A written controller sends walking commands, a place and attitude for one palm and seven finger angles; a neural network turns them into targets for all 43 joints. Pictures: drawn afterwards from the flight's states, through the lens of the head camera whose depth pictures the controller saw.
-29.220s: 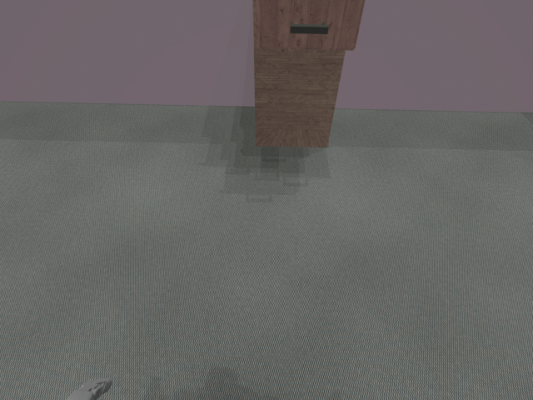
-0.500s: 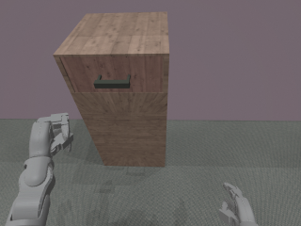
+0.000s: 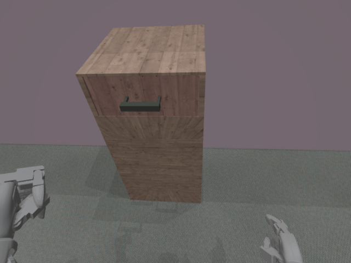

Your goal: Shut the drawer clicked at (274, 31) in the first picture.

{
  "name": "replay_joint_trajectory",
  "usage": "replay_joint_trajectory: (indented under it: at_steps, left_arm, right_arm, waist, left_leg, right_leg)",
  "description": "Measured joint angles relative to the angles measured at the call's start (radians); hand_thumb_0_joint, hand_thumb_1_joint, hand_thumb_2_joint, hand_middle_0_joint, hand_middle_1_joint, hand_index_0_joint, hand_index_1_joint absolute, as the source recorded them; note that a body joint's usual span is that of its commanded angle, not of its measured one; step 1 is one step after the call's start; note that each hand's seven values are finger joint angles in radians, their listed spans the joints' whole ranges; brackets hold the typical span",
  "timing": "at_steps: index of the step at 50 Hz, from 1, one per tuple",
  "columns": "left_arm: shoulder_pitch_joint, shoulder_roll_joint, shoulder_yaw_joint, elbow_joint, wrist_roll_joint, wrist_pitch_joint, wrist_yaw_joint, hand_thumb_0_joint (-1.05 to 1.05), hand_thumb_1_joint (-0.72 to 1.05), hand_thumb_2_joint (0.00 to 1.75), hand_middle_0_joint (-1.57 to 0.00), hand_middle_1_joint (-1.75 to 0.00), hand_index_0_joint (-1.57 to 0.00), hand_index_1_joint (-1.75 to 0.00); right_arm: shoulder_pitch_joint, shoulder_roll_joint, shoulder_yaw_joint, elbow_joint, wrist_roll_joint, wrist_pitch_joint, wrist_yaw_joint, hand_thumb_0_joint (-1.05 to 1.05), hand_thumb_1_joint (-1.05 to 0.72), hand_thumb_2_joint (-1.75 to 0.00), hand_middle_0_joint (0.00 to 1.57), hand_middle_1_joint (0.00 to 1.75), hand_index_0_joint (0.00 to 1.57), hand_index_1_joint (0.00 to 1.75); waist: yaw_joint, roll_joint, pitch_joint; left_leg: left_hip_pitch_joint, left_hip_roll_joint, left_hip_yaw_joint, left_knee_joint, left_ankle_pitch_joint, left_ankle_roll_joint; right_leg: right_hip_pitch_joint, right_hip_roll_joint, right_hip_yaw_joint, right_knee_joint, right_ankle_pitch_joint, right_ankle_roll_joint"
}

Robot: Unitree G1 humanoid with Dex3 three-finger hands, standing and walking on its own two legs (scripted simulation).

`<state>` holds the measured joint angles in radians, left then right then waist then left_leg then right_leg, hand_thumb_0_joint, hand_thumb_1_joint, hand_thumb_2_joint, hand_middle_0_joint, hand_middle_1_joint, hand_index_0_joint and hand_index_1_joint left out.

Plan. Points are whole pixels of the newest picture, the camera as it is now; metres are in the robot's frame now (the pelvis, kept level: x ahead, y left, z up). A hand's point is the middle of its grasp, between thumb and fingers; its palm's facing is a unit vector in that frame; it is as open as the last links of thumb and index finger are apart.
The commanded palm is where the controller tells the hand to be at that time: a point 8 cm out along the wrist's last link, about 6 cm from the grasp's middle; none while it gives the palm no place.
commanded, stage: draw the hand back to the body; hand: left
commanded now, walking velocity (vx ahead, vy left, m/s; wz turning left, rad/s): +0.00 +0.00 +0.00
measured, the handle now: (141, 102) +0.61 +0.20 +0.03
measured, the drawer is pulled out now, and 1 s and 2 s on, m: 0.00 0.00 0.00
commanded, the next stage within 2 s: step back with the hand held close in 0.04 s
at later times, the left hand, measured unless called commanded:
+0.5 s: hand (45, 204) +0.17 +0.24 +0.15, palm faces +0.24 -0.80 -0.55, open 3.2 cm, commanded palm +0.11 +0.29 +0.18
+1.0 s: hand out of the picture +0.09 +0.29 +0.16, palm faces +0.38 -0.80 -0.47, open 3.2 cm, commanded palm +0.01 +0.33 +0.18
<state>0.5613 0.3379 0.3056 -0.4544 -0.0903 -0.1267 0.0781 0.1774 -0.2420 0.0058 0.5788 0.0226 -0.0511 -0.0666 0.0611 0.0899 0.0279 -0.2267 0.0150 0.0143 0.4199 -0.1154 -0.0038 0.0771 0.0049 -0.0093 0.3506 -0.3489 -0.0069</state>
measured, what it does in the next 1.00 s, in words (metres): shifts its weight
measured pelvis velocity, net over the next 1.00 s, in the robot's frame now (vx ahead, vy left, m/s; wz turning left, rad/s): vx -0.10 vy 0.04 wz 0.04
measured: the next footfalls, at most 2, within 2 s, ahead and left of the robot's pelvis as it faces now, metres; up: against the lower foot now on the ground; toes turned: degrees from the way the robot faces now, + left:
right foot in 1.10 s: -0.13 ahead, -0.05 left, +0.00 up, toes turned +5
left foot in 1.32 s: -0.12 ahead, +0.17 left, +0.00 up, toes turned +5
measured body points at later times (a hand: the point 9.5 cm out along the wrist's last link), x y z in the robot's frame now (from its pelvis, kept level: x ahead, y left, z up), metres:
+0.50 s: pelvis -0.02 +0.01 +0.00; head +0.01 -0.02 +0.44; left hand +0.15 +0.28 +0.18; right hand +0.15 -0.23 -0.10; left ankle +0.08 +0.12 -0.74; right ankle -0.09 -0.11 -0.74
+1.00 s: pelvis -0.10 +0.04 -0.02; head -0.09 +0.05 +0.43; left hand +0.06 +0.33 +0.19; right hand +0.07 -0.19 -0.10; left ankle +0.07 +0.12 -0.74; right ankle -0.11 -0.10 -0.73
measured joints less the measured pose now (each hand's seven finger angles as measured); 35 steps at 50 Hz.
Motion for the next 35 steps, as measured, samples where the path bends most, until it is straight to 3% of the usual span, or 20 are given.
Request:
replay_joint_trajectory:
  at_steps: [9, 14, 18, 25, 35]
  left_arm:
    - [-0.047, -0.015, -0.029, 0.018, 0.005, 0.016, 0.005, 0.01, 0.89, 0.9, -1.41, -1.6, -1.41, -1.6]
    - [-0.045, 0.038, 0.041, -0.026, 0.023, -0.043, -0.001, 0.01, 0.89, 0.9, -1.41, -1.6, -1.41, -1.6]
    - [0.003, 0.043, 0.051, -0.047, 0.024, -0.055, -0.011, 0.01, 0.89, 0.9, -1.41, -1.6, -1.41, -1.6]
    - [0.088, 0.072, 0.049, -0.081, 0.014, -0.042, -0.012, 0.01, 0.89, 0.9, -1.41, -1.6, -1.41, -1.6]
    - [0.082, 0.078, 0.069, -0.117, 0.012, -0.072, 0.026, 0.01, 0.89, 0.9, -1.41, -1.6, -1.41, -1.6]
  right_arm:
    - [-0.004, 0.012, 0.012, 0.007, -0.008, -0.013, -0.013, 0.01, -0.9, -0.9, 0.2, 0.3, 0.2, 0.3]
    - [-0.015, 0.008, 0.011, -0.029, -0.014, 0.034, 0.002, 0.01, -0.9, -0.9, 0.2, 0.3, 0.2, 0.3]
    - [-0.019, -0.006, -0.011, -0.055, -0.011, 0.077, 0.01, 0.01, -0.9, -0.9, 0.2, 0.3, 0.2, 0.3]
    - [-0.004, -0.009, -0.033, -0.066, 0.0, 0.122, 0.004, 0.01, -0.91, -0.9, 0.2, 0.3, 0.2, 0.3]
    - [0.014, 0.009, -0.021, -0.058, 0.0, 0.085, -0.001, 0.01, -0.91, -0.9, 0.2, 0.3, 0.2, 0.3]
  waist:
    - [0.001, -0.02, 0.015]
    - [-0.036, -0.016, 0.028]
    - [-0.055, -0.003, 0.039]
    - [-0.064, 0.002, 0.057]
    - [-0.069, 0.009, 0.048]
  left_leg:
    - [0.009, 0.001, -0.006, -0.013, 0.01, -0.005]
    - [-0.044, 0.01, -0.024, 0.033, -0.002, -0.003]
    - [-0.079, 0.009, -0.013, 0.039, 0.004, 0.003]
    - [-0.124, 0.005, 0.001, 0.04, 0.029, 0.016]
    - [-0.172, 0.011, -0.016, 0.044, 0.079, 0.026]
  right_leg:
    - [0.006, 0.003, -0.006, -0.004, 0.003, -0.006]
    - [-0.028, 0.017, -0.02, 0.012, 0.002, -0.002]
    - [-0.079, 0.011, -0.01, 0.046, -0.003, 0.007]
    - [-0.151, 0.003, 0.001, 0.099, -0.003, 0.02]
    - [-0.215, 0.013, -0.013, 0.148, 0.02, 0.026]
